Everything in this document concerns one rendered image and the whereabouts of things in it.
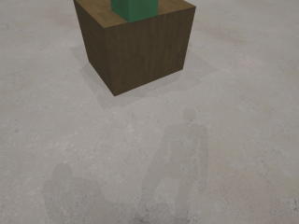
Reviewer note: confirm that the pedestal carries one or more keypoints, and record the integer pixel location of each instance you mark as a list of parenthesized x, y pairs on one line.
[(128, 55)]

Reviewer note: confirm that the carton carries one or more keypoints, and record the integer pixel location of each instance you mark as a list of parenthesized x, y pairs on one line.
[(135, 10)]

